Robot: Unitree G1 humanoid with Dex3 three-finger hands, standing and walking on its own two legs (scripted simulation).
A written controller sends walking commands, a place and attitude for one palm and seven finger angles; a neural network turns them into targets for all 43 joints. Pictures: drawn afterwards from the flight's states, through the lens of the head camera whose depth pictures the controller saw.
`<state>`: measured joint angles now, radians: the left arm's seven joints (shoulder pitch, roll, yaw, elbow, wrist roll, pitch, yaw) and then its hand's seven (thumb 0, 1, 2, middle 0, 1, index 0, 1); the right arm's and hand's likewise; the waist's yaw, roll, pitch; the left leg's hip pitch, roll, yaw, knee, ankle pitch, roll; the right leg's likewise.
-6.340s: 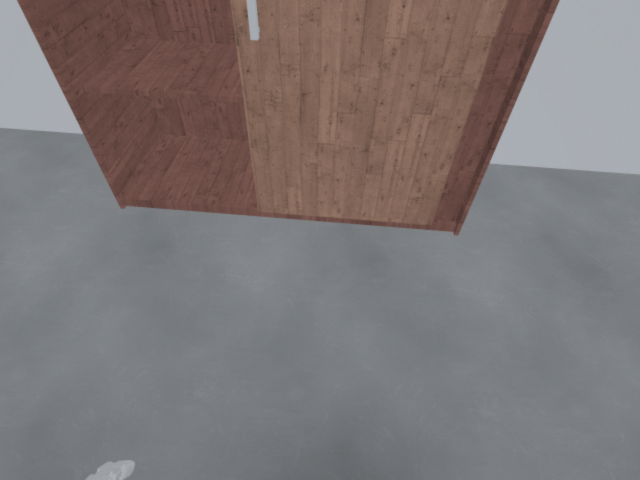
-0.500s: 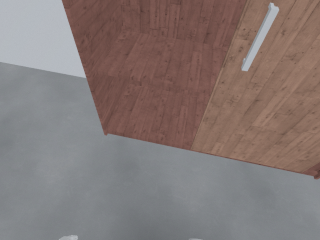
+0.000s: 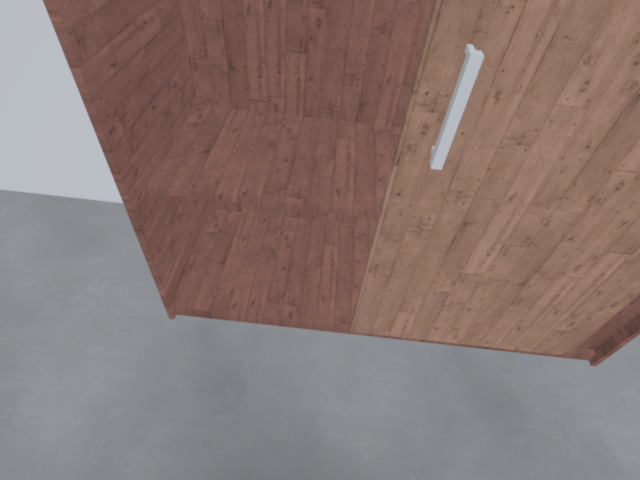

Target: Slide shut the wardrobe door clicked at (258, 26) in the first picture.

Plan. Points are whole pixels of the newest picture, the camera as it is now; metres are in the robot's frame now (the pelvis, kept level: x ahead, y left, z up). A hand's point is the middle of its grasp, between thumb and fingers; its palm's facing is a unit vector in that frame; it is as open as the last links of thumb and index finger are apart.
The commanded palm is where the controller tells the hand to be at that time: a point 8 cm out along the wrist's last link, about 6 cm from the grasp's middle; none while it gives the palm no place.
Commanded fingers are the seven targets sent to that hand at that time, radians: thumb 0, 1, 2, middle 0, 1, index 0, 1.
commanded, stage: take the last steps up to it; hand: right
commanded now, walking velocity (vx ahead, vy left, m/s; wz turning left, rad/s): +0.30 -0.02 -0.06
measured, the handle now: (451, 110) +0.70 -0.20 +0.14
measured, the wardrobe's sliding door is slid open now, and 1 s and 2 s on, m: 0.62 0.62 0.62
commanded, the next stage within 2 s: come to a stop and stand still in 0.48 s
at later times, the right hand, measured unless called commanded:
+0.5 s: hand out of the picture +0.09 -0.23 -0.18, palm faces +0.09 +0.98 -0.15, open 7.4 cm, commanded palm none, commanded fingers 0.00 -0.90 -0.90 0.20 0.30 0.20 0.30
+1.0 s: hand (469, 394) +0.31 -0.25 -0.16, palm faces +0.04 +0.97 -0.22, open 7.3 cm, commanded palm none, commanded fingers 0.00 -0.90 -0.90 0.20 0.30 0.20 0.30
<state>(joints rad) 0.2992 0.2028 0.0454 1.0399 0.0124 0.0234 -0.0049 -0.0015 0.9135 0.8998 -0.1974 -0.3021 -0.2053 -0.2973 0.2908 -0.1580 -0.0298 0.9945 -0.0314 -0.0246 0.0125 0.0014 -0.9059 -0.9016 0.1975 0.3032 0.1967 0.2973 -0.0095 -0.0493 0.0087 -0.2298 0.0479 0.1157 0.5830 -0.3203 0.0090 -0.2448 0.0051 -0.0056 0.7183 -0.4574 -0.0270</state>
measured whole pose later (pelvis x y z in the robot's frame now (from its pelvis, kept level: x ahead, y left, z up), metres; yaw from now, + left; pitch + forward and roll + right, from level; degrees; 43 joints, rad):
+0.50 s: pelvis +0.16 -0.07 +0.00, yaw +0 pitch -1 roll +0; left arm 0.17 0.14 0.05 1.01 0.01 -0.06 0.01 -0.01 0.94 0.90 -0.20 -0.30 -0.20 -0.30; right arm 0.38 -0.15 -0.05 1.14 -0.02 -0.01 -0.01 0.00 -0.91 -0.90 0.20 0.30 0.20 0.30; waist -0.02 0.04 0.05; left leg -0.35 0.08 0.05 1.13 -0.45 0.02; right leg -0.32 -0.02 -0.17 0.57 -0.25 -0.06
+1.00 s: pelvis +0.23 -0.07 +0.00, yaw -2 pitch +0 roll +0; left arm 0.21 0.17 0.07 1.04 0.00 0.06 0.03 0.00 0.91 0.90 -0.19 -0.30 -0.20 -0.30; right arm 0.13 -0.15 -0.04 0.98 -0.03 0.03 -0.03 0.00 -0.91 -0.90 0.20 0.30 0.20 0.30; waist 0.01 -0.01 0.10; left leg -0.33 0.06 0.07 0.53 -0.20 0.01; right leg -0.37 0.01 -0.01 0.98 -0.54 0.03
